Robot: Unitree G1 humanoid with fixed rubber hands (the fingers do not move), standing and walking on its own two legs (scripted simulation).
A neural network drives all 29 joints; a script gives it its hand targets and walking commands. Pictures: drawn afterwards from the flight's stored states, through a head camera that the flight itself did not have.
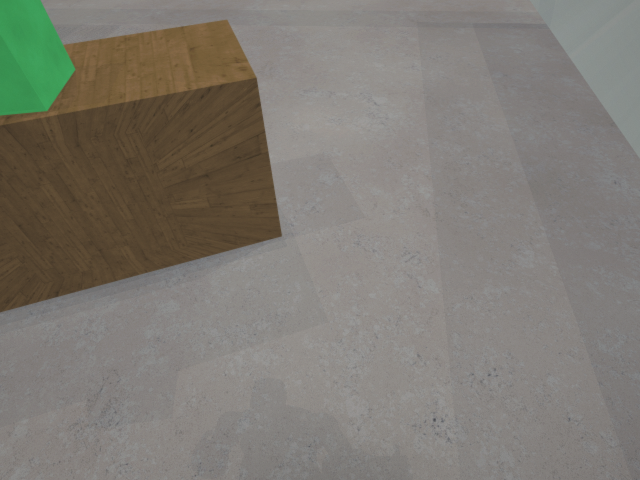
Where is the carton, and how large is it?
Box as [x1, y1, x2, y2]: [0, 0, 75, 114]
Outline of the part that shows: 0,0 0,114 47,110 75,69 40,0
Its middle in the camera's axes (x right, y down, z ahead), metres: -0.90 -0.53 +1.05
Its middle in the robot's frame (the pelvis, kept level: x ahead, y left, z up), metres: +1.13 +0.95 +0.08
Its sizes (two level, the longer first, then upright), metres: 0.263 0.253 0.280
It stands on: a pedestal, 0.71 m high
